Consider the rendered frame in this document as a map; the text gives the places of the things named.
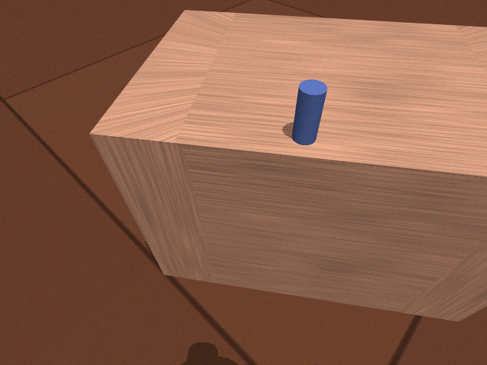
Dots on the can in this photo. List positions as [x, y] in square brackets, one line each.
[309, 107]

